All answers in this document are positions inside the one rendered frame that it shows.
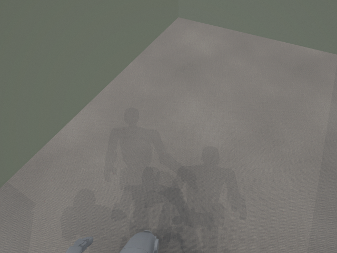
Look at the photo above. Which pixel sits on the robot left hand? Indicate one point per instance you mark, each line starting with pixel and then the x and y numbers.
pixel 80 245

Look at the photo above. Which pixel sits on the robot left thigh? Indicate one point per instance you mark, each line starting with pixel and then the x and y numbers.
pixel 142 242

